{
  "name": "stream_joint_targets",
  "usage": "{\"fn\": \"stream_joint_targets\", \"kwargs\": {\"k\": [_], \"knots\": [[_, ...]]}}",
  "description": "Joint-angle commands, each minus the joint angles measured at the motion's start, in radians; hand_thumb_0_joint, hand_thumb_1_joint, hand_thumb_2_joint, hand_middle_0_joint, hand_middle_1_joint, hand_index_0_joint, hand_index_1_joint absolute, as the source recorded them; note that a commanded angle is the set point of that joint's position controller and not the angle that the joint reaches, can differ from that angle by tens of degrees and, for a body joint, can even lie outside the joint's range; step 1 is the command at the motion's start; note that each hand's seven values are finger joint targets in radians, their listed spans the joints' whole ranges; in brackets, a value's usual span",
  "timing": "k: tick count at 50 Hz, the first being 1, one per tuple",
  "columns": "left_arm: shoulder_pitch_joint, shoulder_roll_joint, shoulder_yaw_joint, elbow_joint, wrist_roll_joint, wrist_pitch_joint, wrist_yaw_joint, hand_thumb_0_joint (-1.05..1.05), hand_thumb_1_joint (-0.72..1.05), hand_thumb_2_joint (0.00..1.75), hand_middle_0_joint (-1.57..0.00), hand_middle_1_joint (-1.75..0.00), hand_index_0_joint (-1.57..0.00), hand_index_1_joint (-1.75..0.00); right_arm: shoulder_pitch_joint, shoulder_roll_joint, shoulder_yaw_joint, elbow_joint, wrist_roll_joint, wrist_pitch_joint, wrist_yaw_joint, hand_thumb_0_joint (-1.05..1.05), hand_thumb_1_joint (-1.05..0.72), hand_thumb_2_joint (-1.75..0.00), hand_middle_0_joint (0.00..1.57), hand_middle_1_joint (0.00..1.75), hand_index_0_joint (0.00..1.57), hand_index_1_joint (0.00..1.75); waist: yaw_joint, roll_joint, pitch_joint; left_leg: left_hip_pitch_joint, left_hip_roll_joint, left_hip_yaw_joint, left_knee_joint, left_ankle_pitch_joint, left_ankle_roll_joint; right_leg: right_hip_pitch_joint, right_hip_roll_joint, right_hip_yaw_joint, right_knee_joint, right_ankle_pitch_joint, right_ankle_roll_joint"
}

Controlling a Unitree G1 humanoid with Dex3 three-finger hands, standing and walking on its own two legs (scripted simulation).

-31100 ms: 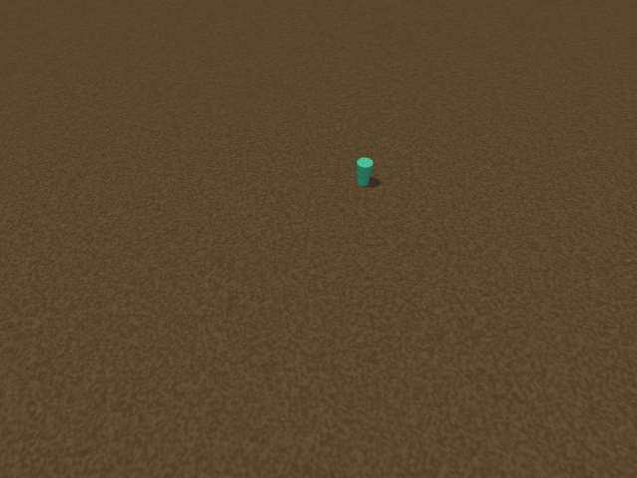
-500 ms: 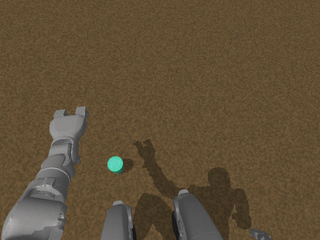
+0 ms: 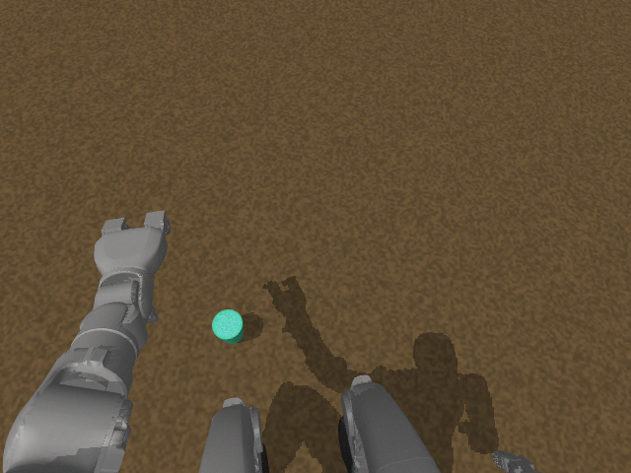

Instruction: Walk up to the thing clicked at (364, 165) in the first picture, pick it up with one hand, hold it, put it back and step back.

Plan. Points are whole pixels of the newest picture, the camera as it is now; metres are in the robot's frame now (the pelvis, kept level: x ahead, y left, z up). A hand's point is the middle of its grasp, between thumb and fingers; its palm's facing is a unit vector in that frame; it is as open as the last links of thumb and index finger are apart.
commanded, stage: go down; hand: left
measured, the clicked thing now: (230, 329) +0.43 +0.15 -0.59
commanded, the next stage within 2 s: none
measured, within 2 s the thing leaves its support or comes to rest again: neither
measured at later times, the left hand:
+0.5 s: hand (142, 281) +0.40 +0.21 -0.10, palm faces -0.44 -0.01 -0.90, open 14.1 cm
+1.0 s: hand (144, 284) +0.40 +0.21 -0.11, palm faces -0.46 -0.02 -0.89, open 14.0 cm
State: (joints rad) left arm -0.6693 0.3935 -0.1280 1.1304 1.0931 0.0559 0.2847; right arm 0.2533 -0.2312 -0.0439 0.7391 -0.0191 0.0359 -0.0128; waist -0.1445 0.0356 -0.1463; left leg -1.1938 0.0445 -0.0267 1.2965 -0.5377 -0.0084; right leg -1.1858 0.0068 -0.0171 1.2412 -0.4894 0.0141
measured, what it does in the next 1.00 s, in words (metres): stands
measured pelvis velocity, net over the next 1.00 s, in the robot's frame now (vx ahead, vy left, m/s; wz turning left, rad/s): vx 0.00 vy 0.00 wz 0.00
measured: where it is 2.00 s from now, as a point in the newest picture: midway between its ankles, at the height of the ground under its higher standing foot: outside the picture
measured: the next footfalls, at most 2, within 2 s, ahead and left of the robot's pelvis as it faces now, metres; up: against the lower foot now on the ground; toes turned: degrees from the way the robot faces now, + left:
none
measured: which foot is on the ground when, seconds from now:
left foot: down 0.00-1.00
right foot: down 0.00-1.00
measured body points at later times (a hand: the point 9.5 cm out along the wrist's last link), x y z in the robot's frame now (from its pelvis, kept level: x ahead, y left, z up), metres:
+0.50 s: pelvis +0.00 +0.00 +0.00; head +0.13 +0.01 +0.43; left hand +0.42 +0.21 -0.05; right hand +0.04 -0.27 -0.12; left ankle +0.03 +0.12 -0.62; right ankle +0.05 -0.13 -0.62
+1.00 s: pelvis +0.00 +0.00 +0.00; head +0.14 +0.02 +0.43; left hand +0.42 +0.21 -0.06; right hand +0.04 -0.27 -0.12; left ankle +0.03 +0.12 -0.62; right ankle +0.05 -0.13 -0.62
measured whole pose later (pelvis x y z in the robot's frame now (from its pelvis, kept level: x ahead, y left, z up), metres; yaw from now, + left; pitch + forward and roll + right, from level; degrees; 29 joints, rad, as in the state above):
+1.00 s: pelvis +0.00 +0.00 +0.00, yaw +0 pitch +25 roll -2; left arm -0.67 0.39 -0.13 1.17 1.08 0.03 0.26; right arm 0.28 -0.23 -0.04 0.73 -0.02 0.02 -0.01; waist -0.14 0.03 -0.16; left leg -1.20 0.04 -0.03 1.30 -0.54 0.00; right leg -1.19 0.01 -0.02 1.24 -0.49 0.02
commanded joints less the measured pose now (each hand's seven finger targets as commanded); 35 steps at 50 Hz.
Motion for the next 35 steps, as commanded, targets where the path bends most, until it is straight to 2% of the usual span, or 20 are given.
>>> {"fn": "stream_joint_targets", "kwargs": {"k": [1, 4, 5, 6, 8, 12, 13, 14, 16, 17, 20, 21, 24, 25, 27, 29, 30, 31, 33, 35], "knots": [[-0.294, 0.13, 0.019, -0.079, -0.02, -0.002, 0.012, 0.0, -0.52, 0.95, -0.17, -0.87, -0.13, -0.91, 0.144, -0.172, -0.058, -0.056, -0.002, -0.024, -0.012, 0.0, -0.92, -0.91, 0.2, 0.3, 0.2, 0.3, -0.028, 0.029, -0.401, 0.286, -0.02, -0.009, -0.169, 0.226, 0.018, 0.219, 0.018, -0.021, -0.17, 0.201, -0.043], [-0.309, 0.148, 0.026, -0.092, -0.012, -0.031, 0.015, 0.0, -0.52, 0.94, -0.16, -0.89, -0.13, -0.92, 0.14, -0.174, -0.058, -0.07, 0.0, -0.031, -0.016, 0.0, -0.92, -0.91, 0.2, 0.3, 0.2, 0.3, -0.018, 0.026, -0.401, 0.254, -0.028, 0.005, -0.154, 0.193, 0.024, 0.21, 0.016, -0.018, -0.16, 0.171, -0.044], [-0.299, 0.139, 0.023, -0.081, -0.005, -0.037, 0.019, 0.0, -0.54, 0.96, -0.16, -0.89, -0.12, -0.93, 0.139, -0.172, -0.053, -0.073, -0.001, -0.032, -0.016, 0.0, -0.92, -0.91, 0.2, 0.3, 0.2, 0.3, -0.024, 0.03, -0.385, 0.238, -0.031, 0.007, -0.146, 0.186, 0.024, 0.198, 0.013, -0.014, -0.154, 0.168, -0.045], [-0.302, 0.145, 0.025, -0.097, 0.002, -0.045, 0.025, 0.0, -0.53, 0.95, -0.16, -0.9, -0.13, -0.93, 0.141, -0.171, -0.056, -0.074, -0.003, -0.032, -0.016, 0.0, -0.92, -0.91, 0.2, 0.3, 0.2, 0.3, -0.014, 0.029, -0.397, 0.224, -0.036, 0.017, -0.134, 0.187, 0.028, 0.212, 0.012, -0.01, -0.154, 0.176, -0.043], [-0.358, 0.187, 0.044, -0.18, 0.021, -0.054, 0.041, 0.0, -0.55, 0.97, -0.15, -0.9, -0.11, -0.94, 0.14, -0.172, -0.058, -0.078, -0.004, -0.031, -0.02, 0.0, -0.92, -0.91, 0.2, 0.3, 0.2, 0.3, -0.011, 0.073, -0.495, 0.276, -0.036, 0.018, -0.121, 0.22, 0.025, 0.225, 0.011, -0.006, -0.134, 0.206, -0.046], [-0.37, 0.228, 0.068, -0.21, 0.042, -0.037, 0.064, 0.0, -0.53, 0.96, -0.17, -0.89, -0.13, -0.93, 0.147, -0.176, -0.053, -0.07, -0.006, -0.021, -0.021, 0.0, -0.92, -0.91, 0.2, 0.3, 0.2, 0.3, -0.011, 0.098, -0.531, 0.322, -0.033, 0.012, -0.13, 0.261, 0.022, 0.243, 0.013, -0.007, -0.138, 0.239, -0.045], [-0.382, 0.228, 0.069, -0.227, 0.04, -0.032, 0.064, 0.0, -0.52, 0.95, -0.17, -0.88, -0.13, -0.92, 0.15, -0.175, -0.055, -0.067, -0.005, -0.019, -0.021, 0.0, -0.92, -0.91, 0.2, 0.3, 0.2, 0.3, -0.01, 0.094, -0.565, 0.345, -0.032, 0.008, -0.133, 0.276, 0.02, 0.259, 0.015, -0.009, -0.138, 0.251, -0.044], [-0.373, 0.23, 0.068, -0.214, 0.041, -0.024, 0.061, 0.0, -0.52, 0.95, -0.17, -0.89, -0.14, -0.93, 0.152, -0.176, -0.054, -0.059, -0.007, -0.019, -0.02, 0.0, -0.92, -0.91, 0.2, 0.3, 0.2, 0.3, -0.014, 0.105, -0.55, 0.343, -0.03, 0.009, -0.13, 0.295, 0.022, 0.258, 0.016, -0.008, -0.14, 0.266, -0.043], [-0.35, 0.24, 0.077, -0.204, 0.027, -0.009, 0.053, 0.0, -0.52, 0.95, -0.18, -0.87, -0.13, -0.92, 0.156, -0.179, -0.058, -0.057, -0.004, -0.018, -0.018, 0.0, -0.92, -0.91, 0.2, 0.3, 0.2, 0.3, -0.002, 0.092, -0.574, 0.375, -0.029, 0.005, -0.133, 0.332, 0.021, 0.282, 0.018, -0.011, -0.146, 0.289, -0.042], [-0.334, 0.209, 0.061, -0.186, 0.018, -0.002, 0.046, 0.0, -0.52, 0.96, -0.18, -0.87, -0.13, -0.91, 0.156, -0.175, -0.055, -0.054, -0.006, -0.018, -0.015, 0.0, -0.92, -0.91, 0.2, 0.3, 0.2, 0.3, -0.012, 0.093, -0.551, 0.364, -0.027, 0.004, -0.134, 0.342, 0.023, 0.279, 0.019, -0.011, -0.148, 0.296, -0.042], [-0.263, 0.182, 0.05, -0.105, 0.001, 0.008, 0.028, 0.0, -0.51, 0.94, -0.18, -0.87, -0.14, -0.91, 0.156, -0.175, -0.059, -0.054, -0.002, -0.018, -0.01, 0.0, -0.92, -0.91, 0.2, 0.3, 0.2, 0.3, -0.011, 0.027, -0.486, 0.307, -0.031, 0.006, -0.143, 0.321, 0.027, 0.308, 0.02, -0.012, -0.168, 0.295, -0.037], [-0.241, 0.138, 0.029, -0.08, -0.013, 0.006, 0.017, 0.0, -0.53, 0.95, -0.17, -0.87, -0.13, -0.91, 0.155, -0.169, -0.055, -0.055, -0.002, -0.019, -0.008, 0.0, -0.92, -0.91, 0.2, 0.3, 0.2, 0.3, -0.021, 0.016, -0.441, 0.288, -0.028, 0.003, -0.148, 0.308, 0.025, 0.283, 0.018, -0.015, -0.168, 0.283, -0.039], [-0.251, 0.141, 0.027, -0.074, -0.02, -0.014, 0.009, 0.0, -0.52, 0.94, -0.15, -0.9, -0.12, -0.93, 0.149, -0.169, -0.06, -0.067, 0.001, -0.023, -0.012, 0.0, -0.92, -0.91, 0.2, 0.3, 0.2, 0.3, -0.014, -0.002, -0.401, 0.247, -0.032, 0.014, -0.154, 0.228, 0.029, 0.267, 0.017, -0.012, -0.181, 0.219, -0.039], [-0.28, 0.133, 0.019, -0.094, -0.019, -0.026, 0.008, 0.0, -0.53, 0.95, -0.14, -0.92, -0.11, -0.94, 0.147, -0.171, -0.06, -0.07, 0.002, -0.025, -0.013, 0.0, -0.92, -0.91, 0.2, 0.3, 0.2, 0.3, -0.024, 0.008, -0.39, 0.231, -0.035, 0.019, -0.151, 0.199, 0.031, 0.251, 0.015, -0.008, -0.183, 0.197, -0.039], [-0.289, 0.135, 0.018, -0.095, -0.007, -0.041, 0.017, 0.0, -0.53, 0.95, -0.15, -0.92, -0.12, -0.94, 0.138, -0.168, -0.055, -0.076, 0.0, -0.029, -0.015, 0.0, -0.92, -0.91, 0.2, 0.3, 0.2, 0.3, -0.025, 0.003, -0.373, 0.196, -0.039, 0.023, -0.136, 0.171, 0.034, 0.233, 0.012, -0.005, -0.17, 0.172, -0.039], [-0.369, 0.189, 0.043, -0.186, 0.014, -0.057, 0.035, 0.0, -0.54, 0.95, -0.14, -0.94, -0.11, -0.96, 0.137, -0.174, -0.06, -0.08, -0.002, -0.029, -0.021, 0.0, -0.92, -0.91, 0.2, 0.3, 0.2, 0.3, -0.019, 0.061, -0.445, 0.25, -0.039, 0.024, -0.133, 0.164, 0.03, 0.219, 0.01, -0.002, -0.162, 0.16, -0.043], [-0.353, 0.203, 0.051, -0.188, 0.024, -0.055, 0.043, 0.0, -0.54, 0.95, -0.14, -0.94, -0.12, -0.96, 0.136, -0.172, -0.056, -0.084, -0.003, -0.028, -0.022, 0.0, -0.92, -0.91, 0.2, 0.3, 0.2, 0.3, -0.013, 0.078, -0.459, 0.273, -0.039, 0.021, -0.136, 0.174, 0.027, 0.222, 0.009, -0.005, -0.156, 0.163, -0.044], [-0.361, 0.192, 0.046, -0.205, 0.031, -0.054, 0.05, 0.0, -0.53, 0.95, -0.14, -0.93, -0.12, -0.95, 0.135, -0.174, -0.056, -0.084, -0.003, -0.027, -0.023, 0.0, -0.92, -0.91, 0.2, 0.3, 0.2, 0.3, -0.013, 0.094, -0.48, 0.307, -0.036, 0.014, -0.142, 0.182, 0.022, 0.209, 0.01, -0.008, -0.15, 0.166, -0.047], [-0.373, 0.212, 0.053, -0.209, 0.05, -0.043, 0.063, 0.0, -0.52, 0.94, -0.15, -0.92, -0.13, -0.94, 0.136, -0.178, -0.055, -0.072, -0.005, -0.022, -0.026, 0.0, -0.92, -0.91, 0.2, 0.3, 0.2, 0.3, -0.01, 0.108, -0.5, 0.342, -0.031, 0.005, -0.153, 0.207, 0.017, 0.213, 0.014, -0.013, -0.149, 0.184, -0.048], [-0.374, 0.223, 0.06, -0.208, 0.046, -0.028, 0.066, 0.0, -0.52, 0.94, -0.16, -0.91, -0.13, -0.94, 0.141, -0.178, -0.054, -0.061, -0.005, -0.02, -0.025, 0.0, -0.92, -0.91, 0.2, 0.3, 0.2, 0.3, -0.011, 0.104, -0.528, 0.362, -0.028, 0.002, -0.151, 0.254, 0.017, 0.236, 0.017, -0.015, -0.148, 0.226, -0.046]]}}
